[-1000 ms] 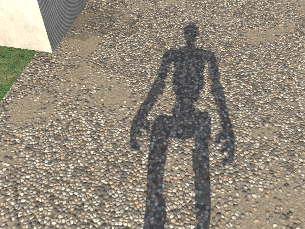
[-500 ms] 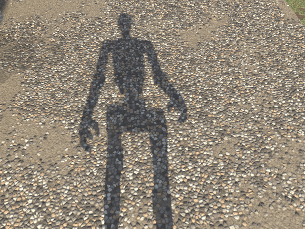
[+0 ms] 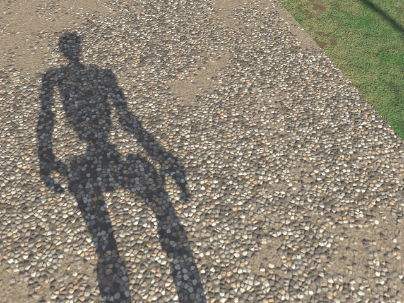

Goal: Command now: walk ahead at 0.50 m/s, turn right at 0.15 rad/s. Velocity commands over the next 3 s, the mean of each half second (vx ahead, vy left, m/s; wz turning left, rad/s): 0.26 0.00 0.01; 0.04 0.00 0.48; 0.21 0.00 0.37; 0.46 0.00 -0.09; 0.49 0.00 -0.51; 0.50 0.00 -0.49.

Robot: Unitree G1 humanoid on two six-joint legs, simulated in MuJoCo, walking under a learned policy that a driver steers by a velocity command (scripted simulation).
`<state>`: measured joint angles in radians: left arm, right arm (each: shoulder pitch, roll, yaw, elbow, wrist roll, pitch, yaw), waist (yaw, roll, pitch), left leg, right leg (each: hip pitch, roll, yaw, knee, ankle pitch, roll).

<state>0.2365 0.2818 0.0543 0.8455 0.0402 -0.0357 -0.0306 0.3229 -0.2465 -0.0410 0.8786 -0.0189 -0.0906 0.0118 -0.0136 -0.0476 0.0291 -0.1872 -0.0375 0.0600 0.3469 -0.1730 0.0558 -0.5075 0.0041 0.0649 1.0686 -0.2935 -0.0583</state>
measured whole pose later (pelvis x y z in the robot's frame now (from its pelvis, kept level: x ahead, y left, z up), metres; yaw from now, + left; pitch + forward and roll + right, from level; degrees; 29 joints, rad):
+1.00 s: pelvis +0.15 -0.01 +0.00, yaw +20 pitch +1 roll -2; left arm 0.17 0.28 0.07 0.84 0.02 0.05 0.03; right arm 0.25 -0.27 -0.07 0.80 -0.01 0.03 -0.01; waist -0.01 -0.03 0.04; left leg -0.24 -0.08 -0.08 0.42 -0.19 0.08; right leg -0.48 0.00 0.03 0.97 -0.37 0.05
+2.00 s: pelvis +0.39 +0.17 +0.00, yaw +25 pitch +0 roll +1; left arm 0.22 0.25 0.06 0.89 0.03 -0.02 -0.05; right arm 0.38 -0.22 -0.03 0.92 -0.02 -0.09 0.00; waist -0.01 -0.04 0.03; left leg 0.02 -0.07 0.16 0.21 -0.24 0.08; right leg -0.67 -0.07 0.02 0.97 -0.09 -0.05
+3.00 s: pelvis +0.93 +0.32 +0.00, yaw -7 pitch +1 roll +1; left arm 0.20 0.30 0.05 0.78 0.04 -0.02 -0.04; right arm 0.35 -0.26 -0.04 0.84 -0.02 -0.09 0.01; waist -0.03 -0.05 0.02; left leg -0.15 -0.02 0.09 0.32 -0.19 0.04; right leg -0.57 0.00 0.08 1.02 -0.25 -0.05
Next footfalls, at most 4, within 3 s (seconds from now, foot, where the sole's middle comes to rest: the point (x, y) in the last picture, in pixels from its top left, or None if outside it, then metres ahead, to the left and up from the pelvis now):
0.26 right None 0.28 -0.12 -0.78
0.72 left None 0.18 0.07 -0.78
1.22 right None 0.23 -0.11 -0.78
1.68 left None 0.33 0.21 -0.78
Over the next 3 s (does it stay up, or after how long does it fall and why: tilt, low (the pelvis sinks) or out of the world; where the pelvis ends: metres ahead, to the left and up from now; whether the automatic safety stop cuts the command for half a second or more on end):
stays up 0.93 0.32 0.00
